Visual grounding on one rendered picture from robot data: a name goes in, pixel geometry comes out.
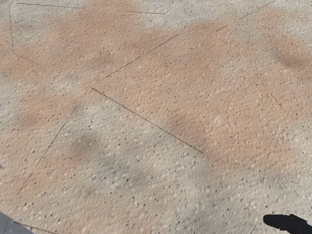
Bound right robot hand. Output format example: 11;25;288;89
263;214;312;234

